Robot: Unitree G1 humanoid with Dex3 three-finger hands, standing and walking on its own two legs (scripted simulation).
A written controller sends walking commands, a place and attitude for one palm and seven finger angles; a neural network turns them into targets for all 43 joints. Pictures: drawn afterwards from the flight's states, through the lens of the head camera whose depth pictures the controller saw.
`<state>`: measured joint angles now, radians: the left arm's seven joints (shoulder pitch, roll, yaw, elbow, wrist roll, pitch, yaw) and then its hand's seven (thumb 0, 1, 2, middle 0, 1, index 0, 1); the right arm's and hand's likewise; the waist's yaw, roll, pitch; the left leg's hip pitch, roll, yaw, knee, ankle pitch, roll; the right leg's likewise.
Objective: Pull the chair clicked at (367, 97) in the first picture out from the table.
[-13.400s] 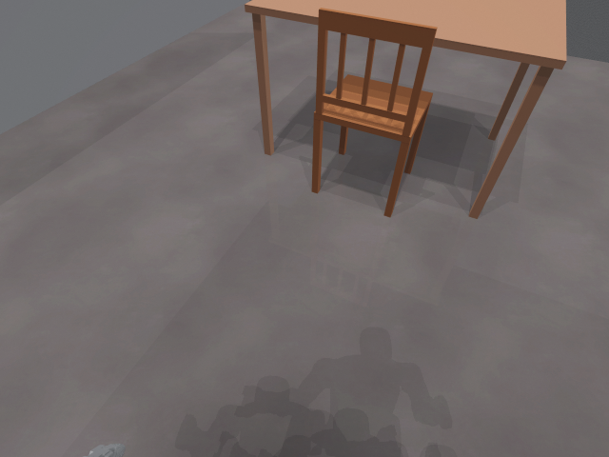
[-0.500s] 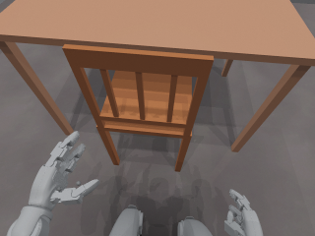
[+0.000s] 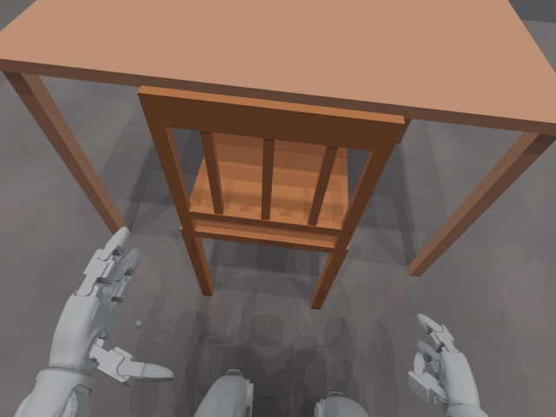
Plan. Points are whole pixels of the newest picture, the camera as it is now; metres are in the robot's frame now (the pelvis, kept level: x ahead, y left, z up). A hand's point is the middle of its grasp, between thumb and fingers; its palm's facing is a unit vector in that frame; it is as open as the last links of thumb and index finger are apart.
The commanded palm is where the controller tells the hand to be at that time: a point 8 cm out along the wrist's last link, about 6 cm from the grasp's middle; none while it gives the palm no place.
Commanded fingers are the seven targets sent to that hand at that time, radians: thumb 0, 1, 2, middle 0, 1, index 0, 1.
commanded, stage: raise the hand toward the chair's back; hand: left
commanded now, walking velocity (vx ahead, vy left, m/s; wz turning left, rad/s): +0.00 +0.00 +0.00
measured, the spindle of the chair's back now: (267, 182) +0.53 +0.06 -0.04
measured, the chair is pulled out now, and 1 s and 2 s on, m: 0.00 0.00 0.00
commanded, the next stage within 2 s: aim the fingers beside a spindle in 0.86 s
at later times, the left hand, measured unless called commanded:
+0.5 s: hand (129, 302) +0.25 +0.21 +0.05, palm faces -0.04 -1.00 -0.05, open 16.9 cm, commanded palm +0.23 +0.26 +0.05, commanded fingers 0.00 -0.50 0.30 -0.06 -0.08 -0.06 -0.08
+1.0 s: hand (150, 304) +0.25 +0.18 +0.05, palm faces -0.03 -1.00 -0.05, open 16.9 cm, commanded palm +0.23 +0.24 +0.05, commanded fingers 0.00 -0.50 0.30 -0.06 -0.08 -0.06 -0.08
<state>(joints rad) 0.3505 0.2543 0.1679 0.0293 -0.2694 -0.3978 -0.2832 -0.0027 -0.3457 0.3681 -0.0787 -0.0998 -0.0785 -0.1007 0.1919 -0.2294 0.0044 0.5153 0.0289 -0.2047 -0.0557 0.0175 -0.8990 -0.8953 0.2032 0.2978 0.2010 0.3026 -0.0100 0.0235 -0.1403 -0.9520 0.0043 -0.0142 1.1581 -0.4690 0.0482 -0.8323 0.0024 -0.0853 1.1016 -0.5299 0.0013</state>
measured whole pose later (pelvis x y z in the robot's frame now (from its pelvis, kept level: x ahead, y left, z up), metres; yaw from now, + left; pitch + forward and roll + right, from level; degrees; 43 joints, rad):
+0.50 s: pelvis +0.01 +0.00 +0.01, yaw +0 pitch +14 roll -4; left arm 0.29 0.29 0.22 0.08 -0.29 -0.36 -0.32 -0.01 -0.50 0.30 -0.06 -0.08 -0.06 -0.08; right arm 0.26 -0.25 0.02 0.54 0.04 -0.19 -0.06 0.02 -0.90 -0.90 0.21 0.30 0.20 0.30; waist -0.02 0.04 -0.13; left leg -0.90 0.00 -0.01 1.10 -0.46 0.05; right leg -0.78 0.00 -0.08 1.04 -0.51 0.00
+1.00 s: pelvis +0.01 -0.02 +0.01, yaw +0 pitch +15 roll -3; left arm 0.29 0.27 0.21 0.12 -0.30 -0.40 -0.33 -0.01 -0.50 0.30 -0.06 -0.08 -0.06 -0.08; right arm 0.22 -0.24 0.01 0.55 0.04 -0.19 -0.06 0.02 -0.90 -0.90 0.20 0.30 0.20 0.30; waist -0.02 0.04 -0.14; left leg -0.90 0.02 -0.03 1.11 -0.46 0.02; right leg -0.79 0.02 -0.09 1.07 -0.53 -0.03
